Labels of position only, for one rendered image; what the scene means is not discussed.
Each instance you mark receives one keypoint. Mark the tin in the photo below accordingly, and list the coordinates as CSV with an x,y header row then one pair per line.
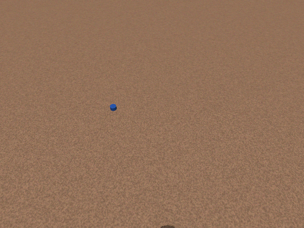
x,y
113,107

